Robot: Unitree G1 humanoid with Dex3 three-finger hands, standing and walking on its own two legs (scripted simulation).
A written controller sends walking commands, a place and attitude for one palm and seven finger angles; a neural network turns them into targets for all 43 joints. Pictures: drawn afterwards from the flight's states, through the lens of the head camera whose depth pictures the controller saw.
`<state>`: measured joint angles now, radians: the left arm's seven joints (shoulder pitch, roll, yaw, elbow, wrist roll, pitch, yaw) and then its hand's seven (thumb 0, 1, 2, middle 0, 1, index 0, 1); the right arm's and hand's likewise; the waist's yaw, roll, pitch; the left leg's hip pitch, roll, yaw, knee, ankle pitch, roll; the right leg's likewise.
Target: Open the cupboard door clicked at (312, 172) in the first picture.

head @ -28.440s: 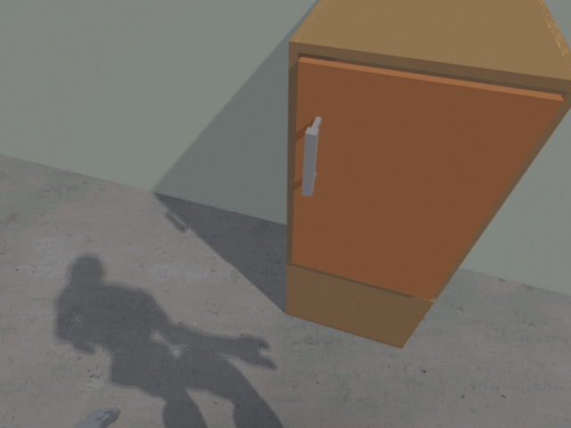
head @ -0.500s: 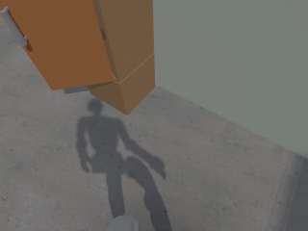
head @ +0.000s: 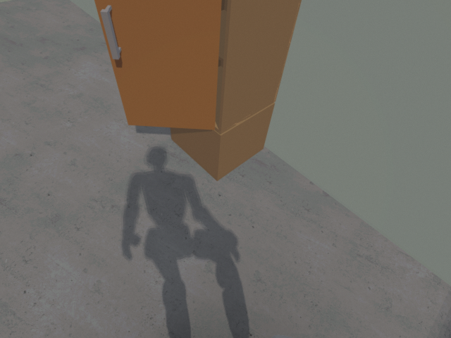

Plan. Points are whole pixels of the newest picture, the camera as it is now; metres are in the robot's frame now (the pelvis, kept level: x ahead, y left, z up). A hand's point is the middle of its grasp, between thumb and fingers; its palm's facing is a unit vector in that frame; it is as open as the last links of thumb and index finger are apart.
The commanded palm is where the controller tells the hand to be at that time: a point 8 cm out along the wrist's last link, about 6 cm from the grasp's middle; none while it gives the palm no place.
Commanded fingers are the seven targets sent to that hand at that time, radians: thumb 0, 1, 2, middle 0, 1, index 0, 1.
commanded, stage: take the last steps up to it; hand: left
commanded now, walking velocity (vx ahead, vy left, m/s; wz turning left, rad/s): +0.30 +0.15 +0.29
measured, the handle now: (112, 33) +0.95 +0.44 +0.04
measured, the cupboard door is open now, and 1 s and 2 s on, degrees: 46 46 46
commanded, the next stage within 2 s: come to a stop and stand still in 1.22 s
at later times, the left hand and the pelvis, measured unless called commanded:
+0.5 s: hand out of the picture +0.01 +0.17 -0.17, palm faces +0.24 -0.95 -0.18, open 7.4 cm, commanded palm none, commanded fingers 0.00 0.90 0.90 -0.20 -0.30 -0.20 -0.30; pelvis +0.09 +0.02 +0.00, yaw +10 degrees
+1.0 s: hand (81, 241) +0.32 +0.36 -0.16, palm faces +0.16 -0.97 -0.18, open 7.3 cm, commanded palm none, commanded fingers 0.00 0.90 0.90 -0.20 -0.30 -0.20 -0.30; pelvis +0.24 +0.16 +0.00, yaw +7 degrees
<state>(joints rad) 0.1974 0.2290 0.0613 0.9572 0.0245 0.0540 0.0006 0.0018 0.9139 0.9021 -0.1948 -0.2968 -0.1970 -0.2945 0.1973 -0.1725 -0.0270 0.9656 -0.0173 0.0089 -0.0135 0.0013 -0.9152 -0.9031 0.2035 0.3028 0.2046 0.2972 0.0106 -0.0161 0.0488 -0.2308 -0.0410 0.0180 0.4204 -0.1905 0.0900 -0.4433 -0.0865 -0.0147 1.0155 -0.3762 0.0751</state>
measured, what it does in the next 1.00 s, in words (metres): walks ahead: right foot, then left foot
